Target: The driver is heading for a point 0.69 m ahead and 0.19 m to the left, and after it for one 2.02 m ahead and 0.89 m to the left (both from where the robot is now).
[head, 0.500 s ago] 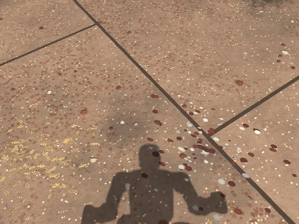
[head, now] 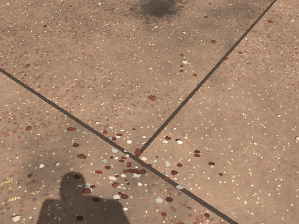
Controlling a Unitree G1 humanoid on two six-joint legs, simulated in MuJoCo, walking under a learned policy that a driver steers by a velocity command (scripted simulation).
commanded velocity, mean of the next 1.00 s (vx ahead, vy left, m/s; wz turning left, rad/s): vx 0.48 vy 0.00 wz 0.32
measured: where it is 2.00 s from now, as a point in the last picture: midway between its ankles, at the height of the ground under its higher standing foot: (71, 132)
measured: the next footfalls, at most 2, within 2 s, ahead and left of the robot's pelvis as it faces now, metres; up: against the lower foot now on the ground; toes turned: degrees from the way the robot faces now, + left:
right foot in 0.10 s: +0.15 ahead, -0.15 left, +0.00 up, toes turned -3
left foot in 0.62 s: +0.48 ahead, +0.08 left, +0.00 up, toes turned +14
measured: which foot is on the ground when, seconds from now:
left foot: down 0.00-0.12, up 0.14-0.60, down 0.62-1.00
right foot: up 0.00-0.08, down 0.10-0.64, up 0.66-1.00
